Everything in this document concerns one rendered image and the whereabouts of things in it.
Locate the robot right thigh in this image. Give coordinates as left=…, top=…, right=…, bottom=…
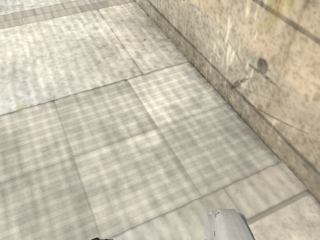
left=205, top=209, right=255, bottom=240

